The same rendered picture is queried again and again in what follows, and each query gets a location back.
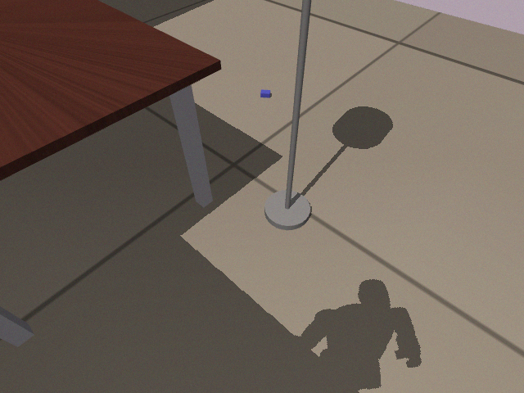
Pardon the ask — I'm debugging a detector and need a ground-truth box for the floor lamp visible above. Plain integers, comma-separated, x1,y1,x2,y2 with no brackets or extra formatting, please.
264,0,311,230

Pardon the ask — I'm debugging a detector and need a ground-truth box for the table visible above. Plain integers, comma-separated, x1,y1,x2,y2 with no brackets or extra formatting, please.
0,0,221,347

